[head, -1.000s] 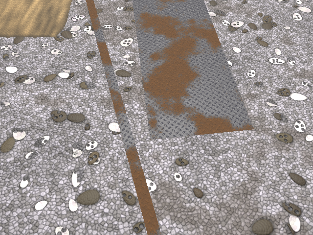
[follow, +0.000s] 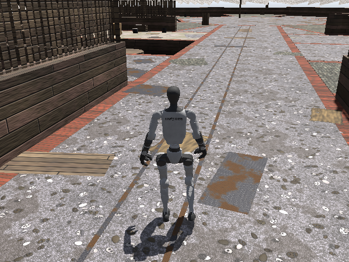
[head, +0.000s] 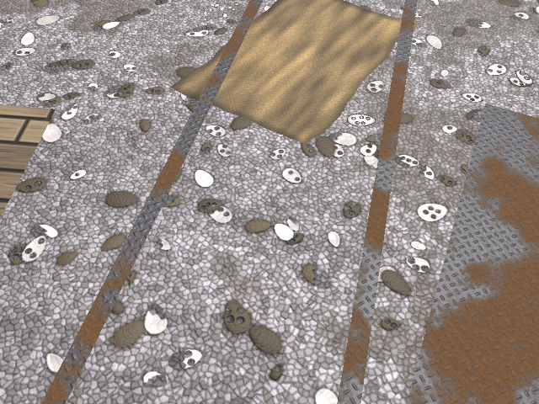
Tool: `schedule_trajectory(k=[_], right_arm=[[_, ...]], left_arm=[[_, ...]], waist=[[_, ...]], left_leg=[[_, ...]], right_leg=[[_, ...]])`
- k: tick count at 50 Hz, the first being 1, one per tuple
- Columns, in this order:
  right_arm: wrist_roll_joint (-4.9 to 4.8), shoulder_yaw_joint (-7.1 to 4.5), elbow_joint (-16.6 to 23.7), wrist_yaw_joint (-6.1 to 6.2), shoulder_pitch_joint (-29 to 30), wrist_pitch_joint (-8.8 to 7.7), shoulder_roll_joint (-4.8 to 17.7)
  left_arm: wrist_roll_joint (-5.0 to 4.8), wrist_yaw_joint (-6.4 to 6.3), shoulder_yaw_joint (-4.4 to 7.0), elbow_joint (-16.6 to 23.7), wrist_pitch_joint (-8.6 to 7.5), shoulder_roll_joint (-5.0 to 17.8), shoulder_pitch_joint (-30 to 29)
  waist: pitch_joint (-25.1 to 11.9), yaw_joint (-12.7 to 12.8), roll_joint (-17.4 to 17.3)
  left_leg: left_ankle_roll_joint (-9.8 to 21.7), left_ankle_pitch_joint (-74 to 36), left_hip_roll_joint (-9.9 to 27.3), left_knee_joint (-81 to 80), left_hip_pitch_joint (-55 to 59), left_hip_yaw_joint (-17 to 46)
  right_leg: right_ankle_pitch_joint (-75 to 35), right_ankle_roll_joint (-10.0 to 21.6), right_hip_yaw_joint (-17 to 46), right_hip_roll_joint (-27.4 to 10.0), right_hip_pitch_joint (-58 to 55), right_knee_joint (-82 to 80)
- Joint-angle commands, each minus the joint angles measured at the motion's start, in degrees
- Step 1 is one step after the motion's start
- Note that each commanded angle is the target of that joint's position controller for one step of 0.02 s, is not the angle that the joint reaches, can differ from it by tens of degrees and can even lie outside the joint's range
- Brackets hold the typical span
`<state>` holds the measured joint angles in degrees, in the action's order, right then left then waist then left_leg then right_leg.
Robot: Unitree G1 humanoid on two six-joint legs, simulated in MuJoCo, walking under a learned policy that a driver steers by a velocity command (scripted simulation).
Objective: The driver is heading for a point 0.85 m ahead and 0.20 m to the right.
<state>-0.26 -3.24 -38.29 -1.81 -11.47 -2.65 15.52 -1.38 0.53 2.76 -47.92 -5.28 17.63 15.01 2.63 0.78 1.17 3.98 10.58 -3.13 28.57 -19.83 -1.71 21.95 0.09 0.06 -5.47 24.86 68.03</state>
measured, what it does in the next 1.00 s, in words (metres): walks ahead: right foot, then left foot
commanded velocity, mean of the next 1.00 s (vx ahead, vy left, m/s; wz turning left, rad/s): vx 0.50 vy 0.00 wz -0.02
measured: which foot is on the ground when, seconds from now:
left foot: down 0.00-0.40, up 0.42-0.88, down 0.90-1.00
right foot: up 0.00-0.36, down 0.38-0.90, up 0.92-1.00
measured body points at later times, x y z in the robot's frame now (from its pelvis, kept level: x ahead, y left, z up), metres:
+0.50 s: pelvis +0.29 -0.06 +0.00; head +0.32 -0.07 +0.45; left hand +0.43 +0.20 -0.10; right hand +0.35 -0.34 -0.13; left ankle +0.17 +0.08 -0.64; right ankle +0.35 -0.15 -0.73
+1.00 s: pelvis +0.57 +0.00 +0.00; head +0.60 +0.01 +0.45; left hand +0.61 +0.28 -0.14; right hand +0.72 -0.27 -0.09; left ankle +0.64 +0.10 -0.73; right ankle +0.43 -0.14 -0.65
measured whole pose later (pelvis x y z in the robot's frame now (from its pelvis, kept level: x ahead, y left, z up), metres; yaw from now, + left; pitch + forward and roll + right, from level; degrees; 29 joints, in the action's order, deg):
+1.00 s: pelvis +0.57 +0.00 +0.00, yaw -5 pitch +2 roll +0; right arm 0.2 -2.6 -42.1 -0.9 -7.2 -5.3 14.7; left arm -1.9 0.1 2.9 -51.0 -3.5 17.4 19.7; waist 1.3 1.6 1.9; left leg 1.7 10.0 0.7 30.6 -23.0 -3.4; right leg 25.0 1.1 3.1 -0.9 19.5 63.8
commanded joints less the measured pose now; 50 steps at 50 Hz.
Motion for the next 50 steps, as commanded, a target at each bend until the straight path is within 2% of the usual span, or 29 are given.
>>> schedule_trajectory(k=[1,3,6,9,13,16,17,18,19,20,21,22,23,24,25,26,29,32,35,38,40,42,43,44,45,46,47,48,50], right_arm=[[0.34,-1.81,2.4,0.23,-1.3,-1.80,6.2],[0.18,-2.08,1.2,0.50,-1.7,-2.54,7.4],[0.06,-2.18,-0.5,1.30,-3.5,-2.51,8.1],[-0.24,-2.36,-2.2,1.70,-6.2,-2.21,9.3],[-0.82,-2.69,-5.0,1.75,-10.1,-1.55,10.4],[-0.96,-3.05,-6.3,2.20,-10.2,-0.66,11.2],[-0.92,-3.10,-6.3,2.35,-9.3,-0.35,11.6],[-0.70,-2.72,-6.2,2.51,-8.8,0.03,10.9],[0.21,-1.58,-5.2,2.78,-9.4,0.11,8.5],[0.06,0.25,-4.1,2.19,-17.1,-1.04,2.4],[-0.34,-0.25,-5.1,1.91,-14.4,-2.24,5.8],[-1.85,-1.28,-3.5,1.52,-8.9,-2.87,9.3],[-1.86,-1.06,-2.5,1.67,-5.1,-3.14,9.1],[-0.96,-1.17,-2.2,1.89,-3.1,-3.04,8.6],[-0.58,-1.40,-2.4,2.02,-4.1,-2.49,8.1],[-0.55,-1.30,-3.0,2.05,-5.6,-1.86,7.1],[-0.11,-0.81,-2.8,2.33,-4.7,-0.75,5.1],[0.15,-0.35,-1.5,2.18,0.9,-1.05,4.2],[-0.15,0.20,-0.5,1.48,6.6,-1.69,3.0],[-0.66,0.30,0.9,0.62,11.3,-2.10,3.3],[-0.71,0.09,2.1,0.03,13.3,-2.53,4.0],[-0.59,-0.44,1.8,-0.28,11.3,-3.05,5.5],[-0.49,-0.99,0.9,-0.19,7.8,-3.28,6.5],[-0.23,-2.26,-1.4,0.23,0.4,-3.40,8.8],[0.65,-3.56,-3.2,0.86,-9.6,-3.38,12.5],[1.25,-4.81,-4.2,1.23,-13.8,-2.71,18.0],[0.72,-3.58,-4.2,1.16,-14.9,-2.47,12.8],[0.40,-2.55,-3.9,1.33,-11.0,-2.56,9.8],[0.52,-1.41,-3.8,1.31,-3.9,-2.82,6.1]], left_arm=[[0.59,-0.07,1.34,3.7,0.02,5.1,1.1],[1.05,-0.27,1.02,4.2,0.89,3.8,-0.6],[1.51,-0.11,0.45,5.8,0.81,2.7,-6.3],[1.00,0.79,-0.26,7.1,0.15,1.5,-12.4],[0.54,2.00,-0.23,9.2,-0.24,2.5,-17.6],[0.76,2.61,0.28,9.5,-0.54,4.1,-16.0],[0.88,2.52,0.85,8.7,-0.63,5.2,-12.6],[1.07,2.13,2.07,6.3,-0.63,7.2,-5.0],[1.52,1.60,3.23,4.3,-0.52,10.8,4.9],[1.84,1.53,4.51,3.2,-0.15,15.9,9.8],[0.73,1.68,3.06,3.2,-0.04,10.6,10.6],[0.58,1.44,2.26,3.7,0.01,8.5,6.5],[0.95,1.23,1.90,4.5,0.19,7.4,2.5],[1.42,1.26,1.47,4.7,0.24,6.0,-0.4],[2.06,1.32,0.96,5.0,-0.04,4.5,-2.1],[2.13,1.42,0.88,5.0,-0.28,4.1,-2.8],[1.54,1.07,1.35,3.8,-0.98,5.7,-2.3],[1.31,0.30,1.74,2.6,-0.62,6.8,-0.4],[0.77,-0.09,1.92,1.4,-0.17,7.8,1.9],[0.31,-0.15,2.15,-0.4,0.55,8.5,5.2],[-0.05,-0.34,2.34,-1.3,1.29,8.6,6.5],[-0.17,-0.69,2.74,-1.5,1.92,9.4,5.8],[-0.20,-0.82,2.88,-1.4,2.18,9.8,4.7],[0.01,-0.85,2.43,-1.2,2.32,8.7,4.2],[1.05,-0.81,1.10,0.1,2.18,5.2,4.0],[1.16,-0.59,-0.81,1.4,1.10,-1.5,11.4],[-0.22,-0.40,0.14,0.4,0.24,3.1,10.1],[-1.49,-0.32,1.48,1.7,0.00,7.3,5.2],[-0.60,-0.68,1.79,2.8,0.51,6.4,0.5]], waist=[[-6.4,0.2,-5.4],[-4.3,0.7,-4.2],[-1.9,-0.9,-3.7],[-0.3,-3.5,-3.9],[1.3,-5.1,-4.3],[0.0,-3.2,-5.5],[-2.2,-1.1,-6.2],[-7.1,2.8,-5.6],[-15.4,6.4,-2.0],[-23.6,3.7,13.1],[-25.5,6.0,12.2],[-16.3,5.7,8.4],[-10.8,4.3,3.8],[-6.6,2.7,1.8],[-5.3,0.6,3.1],[-5.3,-0.6,4.2],[-3.6,-1.5,3.4],[-2.0,0.0,2.2],[-0.9,2.2,2.1],[0.4,4.0,2.2],[1.3,3.9,2.3],[0.4,1.9,3.2],[-1.3,-0.5,3.6],[-6.0,-4.2,2.7],[-14.6,-8.3,-1.1],[-22.6,-5.6,-16.3],[-24.6,-7.5,-15.9],[-15.4,-7.4,-11.5],[-6.9,-4.5,-7.5]], left_leg=[[12.0,-13.2,15.7,-16.4,11.9,17.7],[12.3,-15.5,15.4,-18.8,9.4,14.3],[10.6,-16.3,13.3,-20.0,9.6,9.4],[8.6,-12.6,12.1,-20.4,9.7,6.4],[7.9,-11.2,15.5,-17.8,17.0,8.0],[6.2,-19.5,17.4,-13.1,22.6,8.7],[5.3,-28.6,16.6,-8.9,23.1,7.9],[3.9,-36.0,13.7,0.2,21.5,5.6],[1.8,-26.7,10.7,15.5,12.2,3.1],[-3.0,4.1,0.4,38.5,-12.1,1.6],[-2.6,22.3,-0.1,45.2,-19.6,9.7],[-2.0,18.9,3.3,47.7,-24.8,9.2],[-1.7,13.6,6.4,45.4,-24.3,7.0],[-1.9,10.0,8.3,41.5,-22.5,6.2],[-2.0,7.4,10.0,38.9,-18.7,6.6],[-2.4,6.2,10.4,37.4,-16.0,6.5],[-4.1,2.5,11.2,31.7,-16.5,5.4],[-5.1,-7.1,11.3,20.9,-18.5,4.8],[-5.1,-14.7,9.4,10.2,-15.7,3.0],[-4.6,-15.6,8.2,4.9,-15.5,2.5],[-3.6,-12.5,7.6,2.1,-15.5,3.4],[-2.5,-8.5,6.6,0.0,-11.8,3.5],[-1.7,-7.2,5.5,-1.4,-6.3,2.5],[-0.3,-7.0,4.4,-2.4,4.7,1.3],[2.7,-7.9,11.7,0.4,21.5,8.0],[10.9,0.4,26.2,-3.2,42.1,32.2],[12.3,10.3,27.3,-9.8,41.4,42.1],[9.5,12.3,25.5,-11.0,34.6,33.5],[7.0,5.3,21.2,-14.4,20.8,21.1]], right_leg=[[-5.3,-0.4,3.1,-3.9,10.5,-2.2],[-8.9,-1.7,2.8,-4.0,11.8,-6.7],[-19.6,-2.4,2.3,-3.3,13.6,-18.1],[-28.6,-1.9,0.5,-0.9,10.4,-29.6],[-27.0,0.0,1.0,0.7,11.8,-36.2],[-20.0,2.5,0.4,2.1,9.1,-38.7],[-18.3,3.6,-1.3,3.8,3.7,-39.5],[-19.1,5.3,-3.0,5.6,-7.0,-40.2],[-22.9,8.5,4.2,-1.4,-24.0,-37.1],[-9.8,18.5,31.9,-15.2,-45.8,-41.7],[-2.0,18.5,42.7,-16.1,-48.0,-49.3],[0.4,15.6,34.4,-14.6,-41.2,-50.4],[-3.1,14.0,27.6,-12.6,-32.7,-51.4],[-8.3,13.5,22.7,-10.6,-24.9,-53.1],[-12.2,12.9,19.3,-8.9,-19.8,-54.7],[-14.1,13.1,17.4,-8.0,-16.9,-56.3],[-19.9,14.3,12.0,-7.4,-13.6,-59.7],[-22.8,13.2,7.5,-6.1,-15.0,-60.9],[-22.6,11.6,4.0,-4.7,-15.8,-60.9],[-21.2,11.4,4.3,-6.6,-19.9,-59.5],[-22.0,10.9,6.3,-8.2,-22.8,-57.2],[-24.9,10.0,8.3,-9.3,-24.6,-53.9],[-30.1,9.2,8.1,-8.7,-24.3,-50.2],[-35.8,7.7,6.3,-5.7,-22.1,-41.8],[-27.8,5.5,3.7,-2.0,-13.1,-26.4],[1.2,1.1,-0.2,7.4,9.4,-5.0],[11.4,0.9,6.9,6.6,16.0,3.8],[7.4,1.4,7.2,3.7,20.2,6.6],[-1.4,1.3,5.5,-0.6,17.8,2.5]])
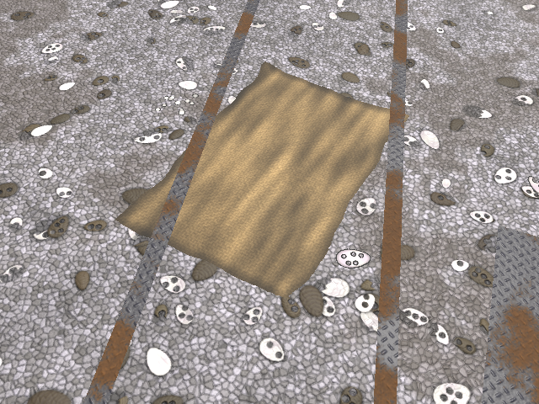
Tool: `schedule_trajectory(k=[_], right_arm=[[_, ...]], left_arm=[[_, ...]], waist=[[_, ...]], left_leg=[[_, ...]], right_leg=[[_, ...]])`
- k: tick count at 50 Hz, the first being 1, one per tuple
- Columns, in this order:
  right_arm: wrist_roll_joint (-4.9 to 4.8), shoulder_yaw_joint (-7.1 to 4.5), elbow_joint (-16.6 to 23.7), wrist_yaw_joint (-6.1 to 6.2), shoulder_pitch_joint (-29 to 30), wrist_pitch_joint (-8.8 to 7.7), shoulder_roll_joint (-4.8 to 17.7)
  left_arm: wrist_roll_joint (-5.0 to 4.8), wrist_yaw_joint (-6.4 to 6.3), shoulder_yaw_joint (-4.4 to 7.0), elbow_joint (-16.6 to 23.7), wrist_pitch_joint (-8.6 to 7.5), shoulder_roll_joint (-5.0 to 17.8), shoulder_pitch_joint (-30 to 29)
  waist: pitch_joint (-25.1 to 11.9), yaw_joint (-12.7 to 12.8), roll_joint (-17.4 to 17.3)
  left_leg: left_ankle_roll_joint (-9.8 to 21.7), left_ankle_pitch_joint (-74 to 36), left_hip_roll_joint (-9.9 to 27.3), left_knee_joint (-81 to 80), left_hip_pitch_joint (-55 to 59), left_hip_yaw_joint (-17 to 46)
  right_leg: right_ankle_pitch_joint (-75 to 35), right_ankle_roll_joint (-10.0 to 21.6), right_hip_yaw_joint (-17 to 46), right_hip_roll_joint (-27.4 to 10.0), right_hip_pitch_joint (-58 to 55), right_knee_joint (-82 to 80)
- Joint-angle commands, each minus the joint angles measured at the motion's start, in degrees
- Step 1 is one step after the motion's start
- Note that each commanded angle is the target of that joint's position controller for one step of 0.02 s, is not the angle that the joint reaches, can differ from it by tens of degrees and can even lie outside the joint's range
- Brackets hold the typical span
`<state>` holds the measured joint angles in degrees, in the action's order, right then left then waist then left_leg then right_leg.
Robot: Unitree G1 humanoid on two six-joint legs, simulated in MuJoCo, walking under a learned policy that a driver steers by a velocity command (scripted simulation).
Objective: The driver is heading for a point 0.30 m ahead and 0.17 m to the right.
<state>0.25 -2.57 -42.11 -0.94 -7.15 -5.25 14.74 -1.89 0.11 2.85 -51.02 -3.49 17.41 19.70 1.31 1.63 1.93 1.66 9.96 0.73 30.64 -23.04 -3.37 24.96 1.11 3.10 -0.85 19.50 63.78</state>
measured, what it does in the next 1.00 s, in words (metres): walks ahead: right foot, then left foot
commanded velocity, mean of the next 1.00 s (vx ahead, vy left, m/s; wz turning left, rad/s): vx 0.24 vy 0.00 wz -0.24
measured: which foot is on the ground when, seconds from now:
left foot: down 0.00-0.42, up 0.44-0.76, down 0.78-1.00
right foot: up 0.00-0.38, down 0.40-1.00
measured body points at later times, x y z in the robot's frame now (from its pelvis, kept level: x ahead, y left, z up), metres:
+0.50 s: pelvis +0.24 -0.06 -0.01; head +0.29 -0.08 +0.44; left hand +0.49 +0.15 -0.10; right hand +0.24 -0.35 -0.14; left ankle +0.13 +0.11 -0.64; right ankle +0.32 -0.16 -0.73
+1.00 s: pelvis +0.34 -0.05 +0.01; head +0.35 -0.04 +0.46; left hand +0.51 +0.16 -0.13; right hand +0.36 -0.32 -0.12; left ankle +0.38 +0.08 -0.73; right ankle +0.32 -0.16 -0.73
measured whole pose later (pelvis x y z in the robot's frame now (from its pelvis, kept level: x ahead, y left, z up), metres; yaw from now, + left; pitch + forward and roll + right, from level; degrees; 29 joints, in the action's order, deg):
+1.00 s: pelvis +0.34 -0.05 +0.01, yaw -14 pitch -1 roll -1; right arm 0.5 -2.0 -56.6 1.4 -9.4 -1.2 13.2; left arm 0.7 -0.8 2.0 -52.4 0.5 12.9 8.3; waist 1.2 -0.2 0.7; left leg -1.6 14.9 2.4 29.1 -13.7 0.2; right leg 13.5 1.1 -1.0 1.3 13.3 27.3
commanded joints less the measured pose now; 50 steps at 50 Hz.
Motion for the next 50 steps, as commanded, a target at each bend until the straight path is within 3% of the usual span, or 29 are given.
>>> schedule_trajectory(k=[1,3,6,10,13,15,18,19,20,21,22,23,24,25,26,27,28,30,32,36,38,39,40,41,42,43,44,47,50], right_arm=[[0.39,-1.71,-0.1,0.38,-6.1,-0.65,5.5],[0.53,-1.94,-0.8,0.39,-4.4,-1.34,5.4],[0.79,-2.66,-2.3,0.91,-4.7,-1.77,7.1],[0.60,-3.12,-3.6,1.67,-5.6,-1.17,8.8],[-0.03,-3.62,-4.9,1.98,-8.4,-0.37,10.2],[-0.60,-3.73,-6.1,2.02,-9.5,0.70,10.6],[-1.73,-4.20,-6.6,2.52,-8.8,2.12,12.8],[-1.96,-4.19,-6.5,2.69,-7.6,2.49,13.0],[-1.77,-3.73,-6.6,2.68,-8.0,2.42,12.0],[1.02,-2.15,-4.9,2.38,-9.6,1.85,7.5],[0.59,-0.22,-5.3,1.19,-17.5,0.98,3.6],[-1.29,-1.78,-7.5,0.65,-14.8,0.74,9.5],[-2.87,-1.86,-5.6,0.64,-9.1,0.94,9.5],[-2.09,-1.63,-5.7,1.42,-6.6,1.36,8.2],[-1.11,-2.01,-6.2,2.24,-6.0,2.28,8.5],[-0.88,-2.10,-6.8,2.60,-7.6,3.44,8.2],[-0.59,-2.08,-7.5,2.97,-9.3,4.27,7.3],[-0.30,-1.81,-8.1,3.55,-10.2,4.92,5.9],[-0.04,-1.40,-8.0,3.75,-8.3,5.15,5.1],[-0.28,-1.51,-8.1,3.36,-4.4,5.66,6.0],[0.30,-1.38,-8.7,3.00,-4.7,5.40,5.4],[1.06,-1.31,-8.9,2.85,-4.5,5.22,5.7],[1.52,-1.53,-8.5,2.90,-4.2,4.92,8.0],[0.73,-2.36,-8.6,3.16,-1.7,4.94,12.1],[0.36,-1.93,-9.4,2.75,-0.9,4.87,8.6],[0.61,-1.29,-9.6,2.46,-0.4,4.56,6.3],[0.84,-1.08,-10.0,2.36,0.0,4.22,5.9],[0.27,-0.88,-11.7,2.37,-1.4,3.27,5.9],[0.00,-0.77,-13.1,2.65,-2.1,3.43,6.0]], left_arm=[[0.11,-0.32,2.03,5.6,-0.49,5.9,-3.3],[-0.06,-0.23,1.82,5.5,0.99,3.3,-2.0],[0.39,-0.25,1.83,7.3,2.04,2.1,-4.6],[0.65,1.07,1.33,9.4,1.57,0.9,-10.3],[0.80,2.14,0.79,11.9,1.45,0.1,-16.4],[1.28,2.67,0.70,13.5,1.31,0.0,-19.0],[1.94,3.26,1.92,14.0,1.03,2.5,-14.8],[1.96,3.21,3.07,12.2,0.87,4.5,-8.4],[2.07,2.41,4.44,10.4,0.88,7.4,-2.1],[2.76,0.82,5.35,9.5,1.36,12.7,2.9],[3.58,0.65,4.34,11.5,1.26,14.0,-1.5],[2.98,1.18,3.28,11.8,1.64,9.2,-0.6],[2.39,1.38,2.73,11.4,1.49,7.5,-4.2],[1.72,1.47,2.25,11.0,1.23,5.7,-7.6],[1.76,1.28,1.68,11.0,1.12,3.8,-10.3],[2.49,1.27,1.66,10.9,1.09,3.9,-12.0],[3.17,1.29,1.77,10.8,0.87,4.1,-13.3],[3.60,0.95,1.72,10.1,0.50,4.0,-14.9],[3.47,0.30,1.67,9.1,0.70,3.9,-15.4],[3.29,-0.40,1.17,7.0,1.81,3.4,-14.6],[2.64,-0.39,0.54,6.2,2.23,2.2,-15.5],[2.52,-0.30,0.05,5.2,2.25,1.0,-13.9],[3.07,-0.26,-0.34,4.5,2.17,0.0,-11.9],[3.17,-0.10,0.01,3.9,1.97,0.1,-7.6],[3.37,-0.41,-0.16,3.6,2.28,0.0,-9.7],[3.02,-0.68,0.23,3.7,2.70,1.5,-12.0],[2.71,-1.03,0.34,3.4,3.11,1.5,-12.5],[2.80,-1.21,0.49,1.9,3.61,1.8,-11.9],[2.35,-1.14,0.54,0.5,3.31,1.4,-12.3]], waist=[[-3.8,-3.4,-9.3],[-2.3,-1.7,-8.7],[-0.3,-1.2,-6.0],[1.4,-2.9,-5.0],[3.3,-5.3,-3.8],[4.6,-5.6,-3.5],[0.0,-2.0,-7.1],[-3.7,1.8,-6.8],[-7.4,5.1,-4.8],[-14.6,4.9,6.0],[-26.3,-0.8,13.9],[-29.8,3.3,2.9],[-20.4,2.6,3.3],[-13.1,1.0,-0.8],[-9.9,-0.6,-0.6],[-8.5,-2.6,1.0],[-8.5,-3.8,1.8],[-8.8,-4.9,2.6],[-9.3,-4.4,3.4],[-7.6,-2.6,4.3],[-5.7,-3.9,3.4],[-4.5,-3.9,2.1],[-3.6,-2.7,-1.1],[-2.6,1.9,-9.1],[-2.8,0.6,-11.0],[-1.5,-0.4,-9.4],[-1.4,-0.5,-8.4],[-2.4,-1.3,-6.2],[-3.6,-2.0,-4.2]], left_leg=[[8.4,2.2,15.6,-18.5,19.4,18.0],[8.6,-3.4,14.8,-21.4,15.0,12.3],[9.1,-10.2,14.9,-23.1,14.7,5.7],[7.8,-12.7,13.2,-23.9,16.4,-2.2],[7.4,-13.5,14.5,-23.5,20.3,-5.1],[6.9,-23.5,15.0,-20.0,22.9,-6.4],[4.9,-46.4,15.2,-9.2,26.6,-7.0],[3.5,-48.4,13.6,-1.3,26.3,-7.6],[0.9,-42.9,10.7,9.2,21.3,-8.9],[-2.3,-9.7,6.4,27.8,6.1,-9.0],[-5.4,31.2,-2.1,47.4,-9.0,-0.3],[-4.9,29.2,0.7,48.3,-7.5,9.0],[-4.0,27.0,3.0,46.3,-11.8,7.4],[-3.9,23.3,4.9,41.3,-12.7,6.2],[-4.1,20.2,6.1,37.5,-9.9,6.4],[-4.4,17.5,6.3,35.6,-4.3,6.3],[-4.8,15.5,5.7,33.5,-0.9,5.8],[-5.3,13.2,5.4,26.5,2.2,5.5],[-5.3,9.1,5.4,18.9,4.0,5.6],[-4.8,4.1,4.4,9.1,7.6,5.0],[-3.6,-0.4,3.2,-0.1,12.3,3.7],[-2.8,-4.1,3.8,-5.1,14.6,4.5],[-1.4,-9.6,7.7,-7.6,15.8,9.0],[1.0,-7.1,9.6,-6.8,13.5,10.3],[1.4,5.2,8.1,-9.1,6.5,9.9],[0.1,9.0,6.5,-10.3,3.7,9.0],[-1.1,7.2,5.7,-10.2,3.5,8.1],[-1.9,-1.8,4.5,-7.7,8.0,6.5],[-1.3,-7.4,4.1,-6.2,11.0,5.9]], right_leg=[[-7.1,0.1,3.1,-6.7,19.9,4.5],[-9.6,-0.5,2.7,-7.3,16.9,2.8],[-15.2,-1.4,3.2,-7.5,20.1,-2.0],[-26.4,-1.2,0.3,-6.6,19.1,-15.7],[-27.8,-0.2,-2.7,-5.8,19.4,-22.6],[-25.2,0.8,-4.3,-4.3,18.6,-26.8],[-19.0,3.3,-7.3,0.5,9.8,-29.4],[-21.5,4.6,-7.8,2.6,1.8,-33.0],[-32.3,6.2,-6.7,3.2,-9.9,-37.5],[-60.5,9.9,7.2,-8.7,-27.8,-32.2],[-73.1,24.1,31.3,-24.7,-42.4,-33.6],[-68.0,22.4,26.3,-22.1,-37.7,-36.4],[-61.5,19.6,18.0,-18.9,-31.5,-37.4],[-54.5,16.5,13.6,-15.5,-22.6,-39.8],[-49.8,15.1,11.1,-14.0,-15.3,-42.1],[-47.8,14.5,8.8,-12.7,-8.2,-44.6],[-46.9,14.6,7.5,-12.2,-4.4,-46.0],[-46.5,14.6,4.7,-11.2,-1.5,-47.0],[-41.3,13.6,3.2,-10.3,-1.6,-47.5],[-20.3,11.9,4.8,-10.0,-1.3,-49.2],[-9.4,9.2,4.8,-8.3,0.3,-47.8],[-5.8,6.6,4.5,-6.5,1.1,-46.7],[-3.6,3.8,3.3,-4.0,1.7,-43.6],[-4.0,1.8,-0.2,0.2,1.7,-42.1],[-7.9,0.5,-2.4,1.1,-5.1,-40.9],[-10.3,0.4,-2.3,0.7,-7.7,-40.0],[-12.0,0.9,-1.9,0.1,-8.6,-39.7],[-17.2,1.5,-1.0,-0.7,-8.3,-39.9],[-21.7,1.3,-1.3,-0.9,-8.9,-39.4]])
